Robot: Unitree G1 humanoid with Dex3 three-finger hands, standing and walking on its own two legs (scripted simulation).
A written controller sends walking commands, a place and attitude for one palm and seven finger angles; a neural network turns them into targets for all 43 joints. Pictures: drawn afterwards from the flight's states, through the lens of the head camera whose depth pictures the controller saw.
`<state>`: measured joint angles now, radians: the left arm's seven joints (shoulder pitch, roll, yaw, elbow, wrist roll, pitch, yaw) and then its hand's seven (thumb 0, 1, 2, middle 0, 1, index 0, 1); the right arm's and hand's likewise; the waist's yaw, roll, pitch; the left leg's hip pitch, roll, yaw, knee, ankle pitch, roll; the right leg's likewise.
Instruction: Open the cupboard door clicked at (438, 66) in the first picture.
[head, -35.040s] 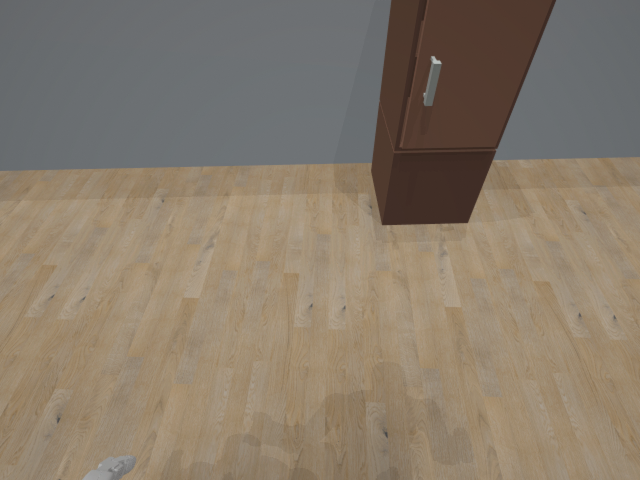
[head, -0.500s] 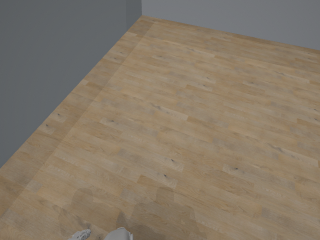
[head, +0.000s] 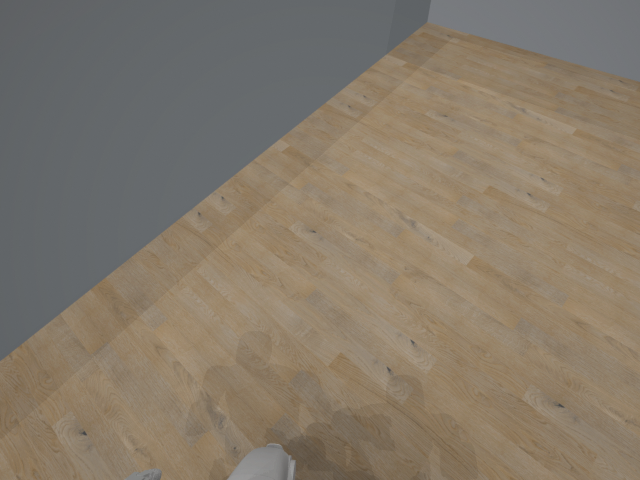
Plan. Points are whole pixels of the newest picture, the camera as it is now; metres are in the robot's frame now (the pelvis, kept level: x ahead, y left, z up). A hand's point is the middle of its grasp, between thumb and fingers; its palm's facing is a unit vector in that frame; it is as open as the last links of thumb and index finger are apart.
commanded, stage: turn to face it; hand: left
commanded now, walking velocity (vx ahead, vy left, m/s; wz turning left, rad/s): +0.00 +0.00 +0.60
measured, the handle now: out of the picture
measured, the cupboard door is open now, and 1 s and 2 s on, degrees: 50 50 50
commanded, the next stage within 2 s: none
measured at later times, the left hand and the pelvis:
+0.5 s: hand out of the picture +0.06 +0.19 -0.15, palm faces +0.32 -0.90 -0.29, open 7.4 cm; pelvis +0.02 -0.05 +0.00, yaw +18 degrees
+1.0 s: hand out of the picture -0.04 +0.14 -0.17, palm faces +0.61 -0.76 -0.23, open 7.4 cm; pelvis +0.03 -0.07 +0.00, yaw +37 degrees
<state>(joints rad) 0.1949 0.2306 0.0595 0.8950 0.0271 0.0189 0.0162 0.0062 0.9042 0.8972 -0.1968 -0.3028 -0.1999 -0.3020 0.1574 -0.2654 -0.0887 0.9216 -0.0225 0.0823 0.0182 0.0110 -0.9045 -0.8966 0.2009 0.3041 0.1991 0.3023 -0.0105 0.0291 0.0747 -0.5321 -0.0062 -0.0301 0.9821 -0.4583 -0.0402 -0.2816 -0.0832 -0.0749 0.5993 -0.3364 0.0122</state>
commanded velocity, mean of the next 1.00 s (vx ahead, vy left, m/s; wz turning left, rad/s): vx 0.00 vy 0.00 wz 0.60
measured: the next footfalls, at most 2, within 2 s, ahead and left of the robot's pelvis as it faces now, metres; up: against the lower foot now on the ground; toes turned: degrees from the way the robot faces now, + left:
left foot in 0.22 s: +0.05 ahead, +0.12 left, +0.00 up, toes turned +14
right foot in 0.52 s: +0.12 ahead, -0.16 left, +0.00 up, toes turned +16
